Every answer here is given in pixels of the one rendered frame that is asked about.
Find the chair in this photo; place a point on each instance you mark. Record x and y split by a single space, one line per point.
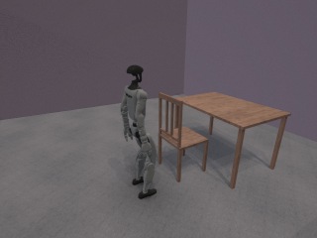
182 137

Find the robot left shin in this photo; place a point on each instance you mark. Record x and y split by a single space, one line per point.
140 164

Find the robot left upper arm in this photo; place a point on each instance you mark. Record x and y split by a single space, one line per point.
124 105

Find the robot left hand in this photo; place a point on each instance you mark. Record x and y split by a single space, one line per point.
125 131

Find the table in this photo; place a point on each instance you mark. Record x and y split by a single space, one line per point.
240 113

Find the robot right hand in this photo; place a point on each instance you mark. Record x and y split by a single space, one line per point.
146 147

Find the robot right thigh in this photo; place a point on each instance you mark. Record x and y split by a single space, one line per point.
153 158

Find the left robot forearm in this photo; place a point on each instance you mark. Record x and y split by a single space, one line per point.
125 118

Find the right robot forearm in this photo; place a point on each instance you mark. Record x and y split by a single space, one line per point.
141 128

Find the robot right upper arm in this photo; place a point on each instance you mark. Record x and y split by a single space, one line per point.
141 100

